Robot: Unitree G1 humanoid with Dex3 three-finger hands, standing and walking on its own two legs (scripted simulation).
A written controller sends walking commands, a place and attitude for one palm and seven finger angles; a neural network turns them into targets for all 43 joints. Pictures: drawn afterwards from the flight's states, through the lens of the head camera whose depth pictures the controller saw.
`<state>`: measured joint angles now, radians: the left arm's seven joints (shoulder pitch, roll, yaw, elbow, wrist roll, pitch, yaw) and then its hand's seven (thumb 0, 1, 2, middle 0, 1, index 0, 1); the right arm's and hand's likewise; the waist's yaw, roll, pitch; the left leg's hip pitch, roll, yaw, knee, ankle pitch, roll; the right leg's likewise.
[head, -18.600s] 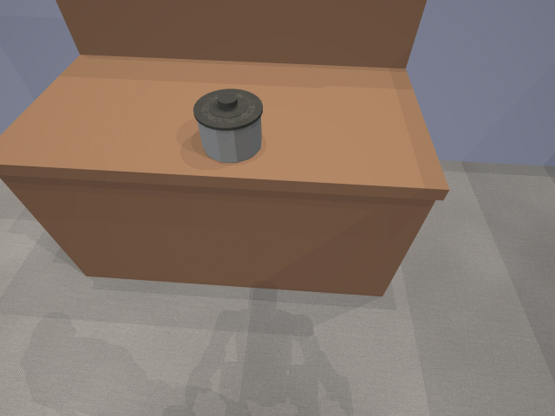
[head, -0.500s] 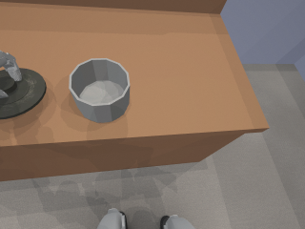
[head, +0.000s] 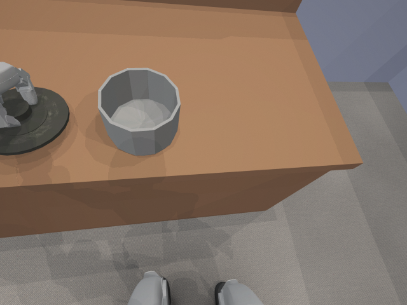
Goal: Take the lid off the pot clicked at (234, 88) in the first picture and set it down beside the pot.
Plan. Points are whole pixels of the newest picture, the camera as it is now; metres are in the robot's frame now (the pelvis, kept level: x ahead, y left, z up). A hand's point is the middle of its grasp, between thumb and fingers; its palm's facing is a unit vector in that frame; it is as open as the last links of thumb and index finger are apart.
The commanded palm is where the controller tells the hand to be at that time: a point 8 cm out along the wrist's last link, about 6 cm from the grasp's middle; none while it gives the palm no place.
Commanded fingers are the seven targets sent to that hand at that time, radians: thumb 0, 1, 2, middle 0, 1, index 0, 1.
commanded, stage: lower the lid onto the table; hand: left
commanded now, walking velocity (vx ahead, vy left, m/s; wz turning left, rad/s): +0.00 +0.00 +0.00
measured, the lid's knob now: (16, 110) +0.50 +0.33 +0.00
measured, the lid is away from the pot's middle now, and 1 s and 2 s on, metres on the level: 0.24 0.26 0.26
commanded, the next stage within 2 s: open the fingers wide in 0.30 s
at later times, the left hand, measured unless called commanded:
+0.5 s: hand (7, 125) +0.46 +0.34 -0.01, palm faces -0.44 -0.15 -0.89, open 8.1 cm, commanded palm +0.50 +0.32 +0.05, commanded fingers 0.00 0.54 0.88 -0.80 -1.09 -0.72 -1.06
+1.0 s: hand (0, 140) +0.43 +0.34 +0.00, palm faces -0.41 -0.12 -0.90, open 8.3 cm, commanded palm +0.49 +0.31 +0.05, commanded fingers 0.00 0.15 0.68 -0.46 -0.94 -0.44 -0.93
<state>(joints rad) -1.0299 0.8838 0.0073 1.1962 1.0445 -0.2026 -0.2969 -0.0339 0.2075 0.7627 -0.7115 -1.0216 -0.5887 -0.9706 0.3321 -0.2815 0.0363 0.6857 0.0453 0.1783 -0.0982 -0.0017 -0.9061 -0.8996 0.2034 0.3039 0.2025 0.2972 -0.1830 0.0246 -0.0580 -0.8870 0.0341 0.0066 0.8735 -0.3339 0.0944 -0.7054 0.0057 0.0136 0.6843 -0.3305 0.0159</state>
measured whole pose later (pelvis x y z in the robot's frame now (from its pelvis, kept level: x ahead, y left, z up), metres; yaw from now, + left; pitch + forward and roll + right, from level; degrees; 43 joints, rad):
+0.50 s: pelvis -0.01 +0.02 -0.01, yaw -1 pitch +21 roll -9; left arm -0.94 0.84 0.06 1.12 1.06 -0.17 -0.22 -0.03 0.21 0.75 -0.71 -1.03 -0.59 -0.98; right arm 0.36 -0.28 0.02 0.66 0.03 0.20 -0.06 0.00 -0.91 -0.90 0.20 0.30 0.20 0.30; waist -0.19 0.04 -0.07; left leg -0.98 0.03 0.02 0.95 -0.35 0.12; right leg -0.79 0.01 0.03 0.75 -0.34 -0.02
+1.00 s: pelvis -0.03 +0.02 -0.02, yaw +4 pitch +20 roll -9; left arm -1.06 0.70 -0.13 1.15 1.05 -0.09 -0.19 0.00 0.26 0.70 -0.56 -1.00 -0.52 -0.99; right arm 0.33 -0.28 0.01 0.68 0.04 0.15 -0.04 0.00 -0.91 -0.90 0.20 0.30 0.20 0.30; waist -0.14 0.04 -0.08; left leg -1.00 -0.03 -0.05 0.97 -0.31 0.12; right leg -0.79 0.03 0.07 0.81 -0.38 -0.04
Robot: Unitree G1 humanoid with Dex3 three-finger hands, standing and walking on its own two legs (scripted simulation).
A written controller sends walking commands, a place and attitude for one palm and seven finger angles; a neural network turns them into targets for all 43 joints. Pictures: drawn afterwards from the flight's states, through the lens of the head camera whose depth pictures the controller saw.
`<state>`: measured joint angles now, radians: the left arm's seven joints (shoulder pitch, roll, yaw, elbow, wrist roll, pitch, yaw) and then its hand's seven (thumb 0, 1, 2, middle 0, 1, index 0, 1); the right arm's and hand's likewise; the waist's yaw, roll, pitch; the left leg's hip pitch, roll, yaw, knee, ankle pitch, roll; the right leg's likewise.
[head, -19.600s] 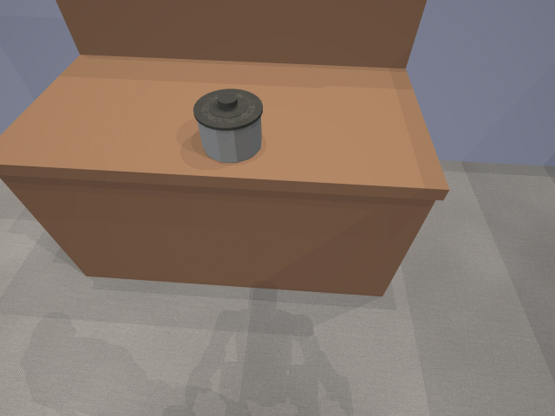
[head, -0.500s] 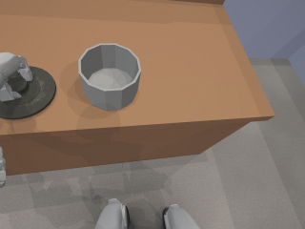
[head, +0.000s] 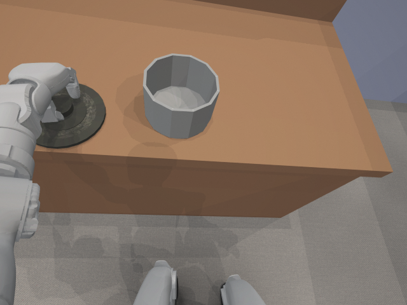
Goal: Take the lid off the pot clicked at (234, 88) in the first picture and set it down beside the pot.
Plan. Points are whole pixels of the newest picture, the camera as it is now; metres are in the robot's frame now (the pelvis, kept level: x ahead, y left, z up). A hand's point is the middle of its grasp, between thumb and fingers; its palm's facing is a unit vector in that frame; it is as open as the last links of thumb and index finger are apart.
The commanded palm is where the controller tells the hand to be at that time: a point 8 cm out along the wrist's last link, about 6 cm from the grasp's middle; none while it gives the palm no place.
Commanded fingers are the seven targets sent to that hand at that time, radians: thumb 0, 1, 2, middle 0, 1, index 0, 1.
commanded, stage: open the fingers wide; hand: left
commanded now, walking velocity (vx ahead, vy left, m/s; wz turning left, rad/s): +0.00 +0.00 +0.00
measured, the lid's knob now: (60, 106) +0.52 +0.29 -0.02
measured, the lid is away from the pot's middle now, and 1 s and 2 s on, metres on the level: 0.26 0.26 0.26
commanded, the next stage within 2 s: raise the empty hand in 0.50 s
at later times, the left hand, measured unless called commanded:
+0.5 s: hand (58, 100) +0.50 +0.28 +0.02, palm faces -0.46 -0.10 -0.88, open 10.9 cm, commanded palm +0.55 +0.26 +0.07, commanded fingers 0.00 -0.01 0.65 -0.35 -0.86 -0.35 -0.86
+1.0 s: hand (49, 87) +0.50 +0.28 +0.05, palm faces -0.45 -0.11 -0.89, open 11.0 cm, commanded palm +0.55 +0.26 +0.12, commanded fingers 0.00 -0.01 0.63 -0.34 -0.87 -0.34 -0.87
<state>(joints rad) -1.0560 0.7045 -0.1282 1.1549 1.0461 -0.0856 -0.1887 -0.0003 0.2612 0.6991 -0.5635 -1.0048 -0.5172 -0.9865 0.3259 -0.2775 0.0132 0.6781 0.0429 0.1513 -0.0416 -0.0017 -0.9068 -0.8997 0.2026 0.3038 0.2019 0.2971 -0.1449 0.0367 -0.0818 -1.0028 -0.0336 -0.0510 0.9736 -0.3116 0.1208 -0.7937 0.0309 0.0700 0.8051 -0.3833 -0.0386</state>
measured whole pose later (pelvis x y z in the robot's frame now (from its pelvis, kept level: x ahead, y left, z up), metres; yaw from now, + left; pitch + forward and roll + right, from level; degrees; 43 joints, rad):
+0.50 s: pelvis +0.00 -0.02 -0.01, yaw -1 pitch +21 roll -8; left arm -1.08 0.82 -0.05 1.20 1.06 -0.11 -0.25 0.00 0.00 0.66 -0.37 -0.86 -0.37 -0.86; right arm 0.37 -0.27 0.05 0.67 0.06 0.15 -0.07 0.00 -0.91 -0.90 0.20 0.30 0.20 0.30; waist -0.20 0.04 -0.07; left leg -1.04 0.00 -0.06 1.02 -0.33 0.09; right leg -0.85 0.07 0.08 0.86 -0.39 0.01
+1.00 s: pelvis +0.02 -0.03 +0.01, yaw +0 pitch +19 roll -8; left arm -1.07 0.81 -0.06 1.15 1.03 -0.12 -0.30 0.00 0.01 0.63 -0.35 -0.87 -0.36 -0.87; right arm 0.31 -0.26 0.04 0.67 0.07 0.17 -0.07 0.00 -0.91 -0.90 0.20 0.30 0.20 0.30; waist -0.17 0.04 -0.07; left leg -0.95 -0.01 -0.07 0.95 -0.33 0.08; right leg -0.75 0.05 0.07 0.79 -0.38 0.02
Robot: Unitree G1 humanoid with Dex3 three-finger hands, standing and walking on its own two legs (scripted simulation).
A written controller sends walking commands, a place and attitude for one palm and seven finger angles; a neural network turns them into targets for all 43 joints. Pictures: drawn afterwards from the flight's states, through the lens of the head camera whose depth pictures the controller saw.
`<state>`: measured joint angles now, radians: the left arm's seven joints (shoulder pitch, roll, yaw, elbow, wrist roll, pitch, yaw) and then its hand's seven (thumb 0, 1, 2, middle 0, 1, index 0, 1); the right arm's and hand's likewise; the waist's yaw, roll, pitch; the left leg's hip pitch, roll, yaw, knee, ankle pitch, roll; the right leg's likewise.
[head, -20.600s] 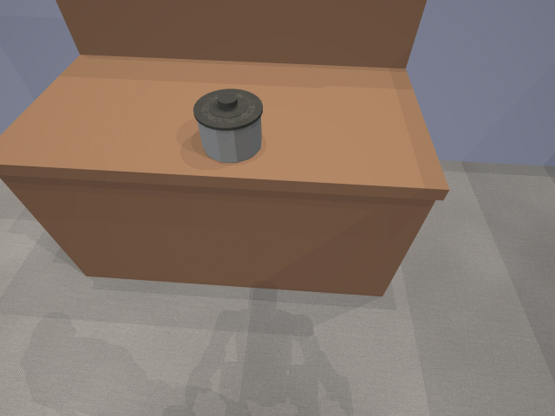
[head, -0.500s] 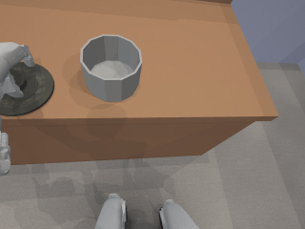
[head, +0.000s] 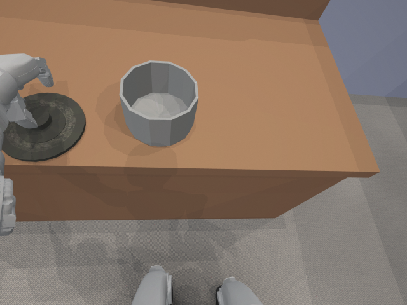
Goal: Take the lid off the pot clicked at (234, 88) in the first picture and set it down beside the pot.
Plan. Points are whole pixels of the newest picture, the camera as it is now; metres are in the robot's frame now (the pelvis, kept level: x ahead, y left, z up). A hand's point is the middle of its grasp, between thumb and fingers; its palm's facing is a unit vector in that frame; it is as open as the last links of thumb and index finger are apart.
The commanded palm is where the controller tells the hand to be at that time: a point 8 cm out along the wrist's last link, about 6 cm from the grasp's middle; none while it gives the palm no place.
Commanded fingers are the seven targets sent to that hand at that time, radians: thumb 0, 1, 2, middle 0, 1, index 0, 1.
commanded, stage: raise the empty hand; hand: left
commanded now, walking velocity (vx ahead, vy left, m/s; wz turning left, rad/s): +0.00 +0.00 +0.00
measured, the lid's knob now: (37, 118) +0.50 +0.32 -0.03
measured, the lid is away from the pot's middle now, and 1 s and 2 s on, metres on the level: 0.26 0.26 0.26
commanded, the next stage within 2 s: draw the hand back to the body in 0.90 s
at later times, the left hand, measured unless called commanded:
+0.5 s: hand (10, 79) +0.49 +0.31 +0.10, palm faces -0.43 -0.11 -0.90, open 11.0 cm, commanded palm +0.53 +0.30 +0.16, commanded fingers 0.00 -0.01 0.63 -0.34 -0.87 -0.34 -0.87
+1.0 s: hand out of the picture +0.48 +0.30 +0.14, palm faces -0.43 -0.11 -0.89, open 11.0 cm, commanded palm +0.52 +0.30 +0.19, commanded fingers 0.00 -0.01 0.63 -0.34 -0.87 -0.34 -0.87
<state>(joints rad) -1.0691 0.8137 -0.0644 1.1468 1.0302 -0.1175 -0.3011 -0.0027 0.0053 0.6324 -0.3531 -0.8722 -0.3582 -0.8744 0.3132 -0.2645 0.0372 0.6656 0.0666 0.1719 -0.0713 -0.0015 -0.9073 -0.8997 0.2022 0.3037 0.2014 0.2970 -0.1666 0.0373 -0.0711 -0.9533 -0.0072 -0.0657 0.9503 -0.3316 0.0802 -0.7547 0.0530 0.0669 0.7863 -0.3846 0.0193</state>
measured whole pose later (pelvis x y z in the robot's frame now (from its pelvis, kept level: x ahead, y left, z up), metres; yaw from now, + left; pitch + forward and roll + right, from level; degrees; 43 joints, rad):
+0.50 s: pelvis +0.01 -0.01 +0.02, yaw +0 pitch +16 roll -6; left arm -1.06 0.84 -0.05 1.13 1.01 -0.13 -0.36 0.00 0.00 0.63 -0.35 -0.87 -0.36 -0.87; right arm 0.34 -0.28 0.02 0.68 0.08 0.18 -0.08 0.00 -0.91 -0.90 0.20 0.30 0.20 0.30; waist -0.16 0.03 -0.06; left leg -0.81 -0.01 -0.05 0.84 -0.31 0.07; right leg -0.63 0.04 0.08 0.69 -0.36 0.03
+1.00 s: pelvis +0.02 -0.03 +0.03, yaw +1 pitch +14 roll -4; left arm -1.08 0.87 -0.05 1.12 0.98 -0.13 -0.43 0.00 0.00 0.63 -0.35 -0.87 -0.36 -0.87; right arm 0.30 -0.29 0.02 0.68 0.10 0.19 -0.08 0.00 -0.91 -0.90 0.20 0.30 0.20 0.30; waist -0.14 0.03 -0.05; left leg -0.72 0.00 -0.05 0.77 -0.29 0.04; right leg -0.55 0.04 0.08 0.64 -0.34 0.06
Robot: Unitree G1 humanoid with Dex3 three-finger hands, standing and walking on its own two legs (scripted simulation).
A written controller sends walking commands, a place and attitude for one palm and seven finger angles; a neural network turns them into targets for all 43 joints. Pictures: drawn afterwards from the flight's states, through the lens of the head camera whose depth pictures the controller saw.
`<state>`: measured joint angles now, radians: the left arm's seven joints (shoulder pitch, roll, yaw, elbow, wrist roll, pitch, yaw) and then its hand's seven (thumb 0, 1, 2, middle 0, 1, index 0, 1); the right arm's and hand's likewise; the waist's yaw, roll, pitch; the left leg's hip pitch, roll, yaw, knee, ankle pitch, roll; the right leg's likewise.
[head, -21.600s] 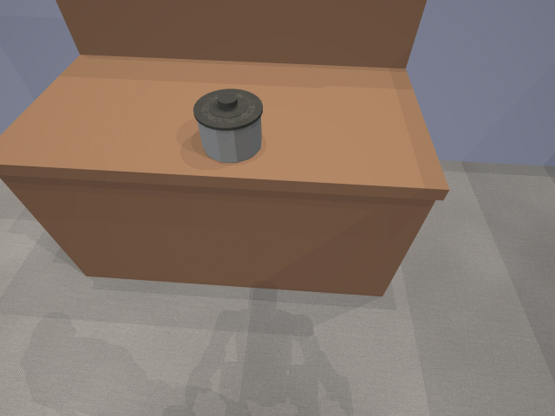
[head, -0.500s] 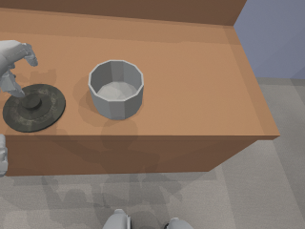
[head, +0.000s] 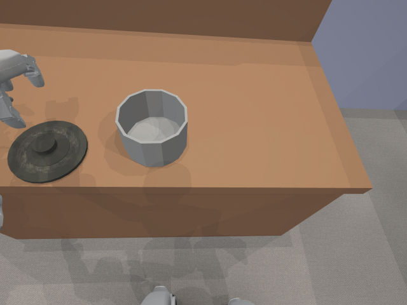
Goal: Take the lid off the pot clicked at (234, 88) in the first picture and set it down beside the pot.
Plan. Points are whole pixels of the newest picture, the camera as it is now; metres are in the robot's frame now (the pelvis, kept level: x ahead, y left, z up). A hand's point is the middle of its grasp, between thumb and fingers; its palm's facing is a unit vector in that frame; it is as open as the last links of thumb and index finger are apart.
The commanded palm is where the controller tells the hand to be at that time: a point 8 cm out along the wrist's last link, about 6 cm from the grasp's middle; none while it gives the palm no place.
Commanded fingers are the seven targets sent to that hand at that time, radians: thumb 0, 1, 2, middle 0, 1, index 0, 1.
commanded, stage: draw the hand back to the body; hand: left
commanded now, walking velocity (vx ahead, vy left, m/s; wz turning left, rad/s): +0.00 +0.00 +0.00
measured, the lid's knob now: (44, 144) +0.49 +0.34 -0.06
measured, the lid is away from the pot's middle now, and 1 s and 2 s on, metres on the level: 0.26 0.26 0.26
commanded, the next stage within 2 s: none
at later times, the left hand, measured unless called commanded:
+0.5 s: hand out of the picture +0.42 +0.32 +0.11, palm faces -0.39 -0.11 -0.91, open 11.0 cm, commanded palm +0.41 +0.32 +0.18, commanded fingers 0.00 -0.01 0.63 -0.34 -0.87 -0.34 -0.87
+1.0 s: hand (18, 108) +0.39 +0.25 +0.18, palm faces +0.45 -0.85 -0.28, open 9.9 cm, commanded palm +0.33 +0.28 +0.19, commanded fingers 0.00 0.47 0.77 -0.27 -0.57 -0.27 -0.57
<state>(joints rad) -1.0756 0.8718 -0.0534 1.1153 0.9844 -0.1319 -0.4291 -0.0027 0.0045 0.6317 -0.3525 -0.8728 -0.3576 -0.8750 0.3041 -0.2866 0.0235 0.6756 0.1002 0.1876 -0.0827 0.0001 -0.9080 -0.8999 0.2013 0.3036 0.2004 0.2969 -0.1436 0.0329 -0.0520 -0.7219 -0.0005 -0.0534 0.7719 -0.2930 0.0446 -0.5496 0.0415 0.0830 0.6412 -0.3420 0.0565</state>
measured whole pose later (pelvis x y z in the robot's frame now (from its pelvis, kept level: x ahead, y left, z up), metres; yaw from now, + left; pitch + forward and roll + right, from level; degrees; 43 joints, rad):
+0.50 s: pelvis +0.00 -0.01 +0.01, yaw +2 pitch +10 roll -3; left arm -0.75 0.82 0.06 0.80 0.90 -0.15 -0.44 0.00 0.00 0.63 -0.35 -0.87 -0.36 -0.87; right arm 0.21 -0.28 0.00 0.63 0.09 0.26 -0.05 0.00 -0.91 -0.90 0.20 0.30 0.20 0.30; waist -0.09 0.05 -0.03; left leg -0.60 -0.01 -0.07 0.70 -0.27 0.03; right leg -0.43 0.03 0.07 0.59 -0.33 0.05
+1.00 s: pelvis +0.03 -0.04 +0.03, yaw +0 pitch +1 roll -1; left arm -0.32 0.45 0.34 0.38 -0.04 -0.02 0.09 0.00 0.26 0.71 -0.30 -0.71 -0.31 -0.71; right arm 0.21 -0.27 0.03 0.66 0.05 -0.01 -0.06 0.01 -0.91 -0.90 0.20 0.30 0.20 0.30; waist -0.01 0.03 0.00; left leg -0.26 0.02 -0.04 0.47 -0.23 -0.01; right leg -0.12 0.04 0.10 0.39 -0.28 0.00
